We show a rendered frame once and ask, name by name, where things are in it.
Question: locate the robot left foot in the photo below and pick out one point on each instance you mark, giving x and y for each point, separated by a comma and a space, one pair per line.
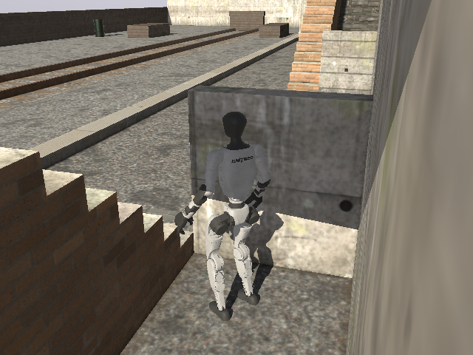
223, 315

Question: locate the robot right hand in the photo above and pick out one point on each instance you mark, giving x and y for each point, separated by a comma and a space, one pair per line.
254, 197

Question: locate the robot right forearm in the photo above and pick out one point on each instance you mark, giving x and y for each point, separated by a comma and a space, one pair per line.
260, 188

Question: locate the robot left forearm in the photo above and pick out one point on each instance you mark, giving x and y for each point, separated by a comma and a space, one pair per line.
196, 203

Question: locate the right robot upper arm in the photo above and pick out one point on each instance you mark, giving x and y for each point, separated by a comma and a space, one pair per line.
261, 163

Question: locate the left robot thigh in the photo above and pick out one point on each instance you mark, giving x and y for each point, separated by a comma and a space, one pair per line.
216, 226

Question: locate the left robot upper arm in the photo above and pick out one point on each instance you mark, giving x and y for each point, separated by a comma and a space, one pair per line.
213, 160

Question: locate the robot left hand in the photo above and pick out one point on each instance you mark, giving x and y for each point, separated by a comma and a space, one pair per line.
181, 221

